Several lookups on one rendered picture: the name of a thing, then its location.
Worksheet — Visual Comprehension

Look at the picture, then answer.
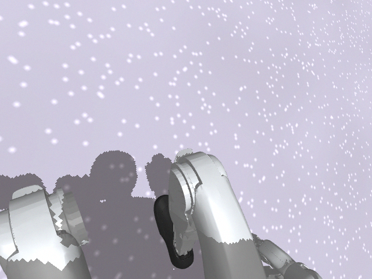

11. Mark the right robot foot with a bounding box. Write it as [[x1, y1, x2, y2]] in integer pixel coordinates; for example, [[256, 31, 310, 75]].
[[153, 195, 194, 269]]

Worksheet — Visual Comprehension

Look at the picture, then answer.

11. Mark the right robot hand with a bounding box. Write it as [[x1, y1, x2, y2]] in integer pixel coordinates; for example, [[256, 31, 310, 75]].
[[252, 233, 296, 279]]

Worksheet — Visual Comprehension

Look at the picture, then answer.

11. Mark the right robot arm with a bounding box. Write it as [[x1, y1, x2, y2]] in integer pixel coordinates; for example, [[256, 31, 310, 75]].
[[284, 262, 322, 279]]

